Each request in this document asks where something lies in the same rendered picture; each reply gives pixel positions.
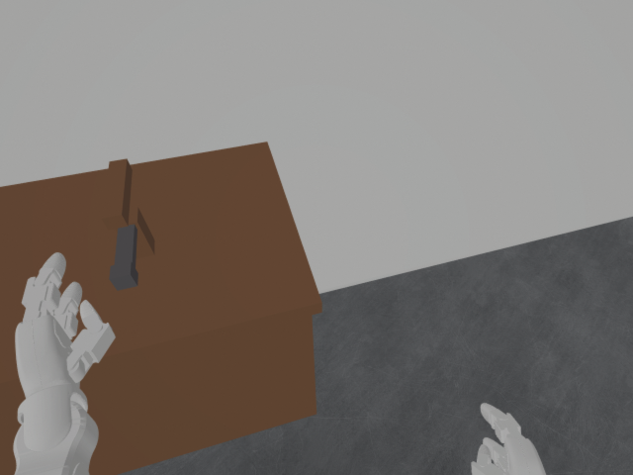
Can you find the robot left hand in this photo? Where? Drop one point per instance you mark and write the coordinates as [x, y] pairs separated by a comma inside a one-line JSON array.
[[43, 338]]

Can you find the counter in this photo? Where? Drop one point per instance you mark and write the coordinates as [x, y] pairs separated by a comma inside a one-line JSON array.
[[216, 340]]

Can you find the tap lever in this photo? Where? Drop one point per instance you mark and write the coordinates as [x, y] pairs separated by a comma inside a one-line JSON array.
[[123, 274]]

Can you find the robot right hand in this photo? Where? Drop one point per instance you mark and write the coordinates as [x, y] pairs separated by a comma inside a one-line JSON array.
[[518, 456]]

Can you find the robot left forearm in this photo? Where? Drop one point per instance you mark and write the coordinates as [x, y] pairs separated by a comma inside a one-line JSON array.
[[56, 436]]

